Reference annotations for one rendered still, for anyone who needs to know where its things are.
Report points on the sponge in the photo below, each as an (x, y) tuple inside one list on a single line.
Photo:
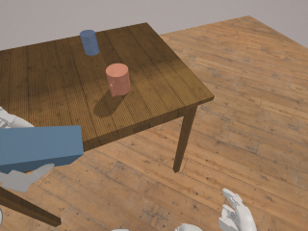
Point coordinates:
[(28, 148)]

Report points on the robot right hand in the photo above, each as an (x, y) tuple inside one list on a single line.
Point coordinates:
[(238, 220)]

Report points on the robot left hand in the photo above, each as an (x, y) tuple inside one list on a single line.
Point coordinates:
[(17, 180)]

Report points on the table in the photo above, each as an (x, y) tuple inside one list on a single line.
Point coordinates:
[(55, 83)]

